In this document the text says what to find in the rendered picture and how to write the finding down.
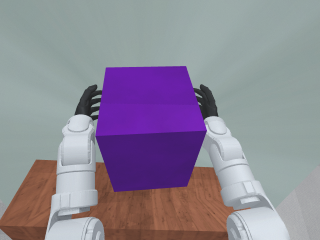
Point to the left robot upper arm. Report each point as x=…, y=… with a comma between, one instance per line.
x=86, y=228

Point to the left robot hand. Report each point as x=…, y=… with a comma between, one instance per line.
x=86, y=101

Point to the right robot upper arm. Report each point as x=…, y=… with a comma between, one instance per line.
x=260, y=223

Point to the robot left forearm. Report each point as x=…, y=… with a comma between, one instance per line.
x=76, y=167

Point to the robot right forearm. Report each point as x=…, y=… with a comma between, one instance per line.
x=239, y=189

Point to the pedestal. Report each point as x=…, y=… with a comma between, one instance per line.
x=192, y=212

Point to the right robot hand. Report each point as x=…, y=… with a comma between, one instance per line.
x=208, y=106

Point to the carton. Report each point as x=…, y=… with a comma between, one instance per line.
x=150, y=128

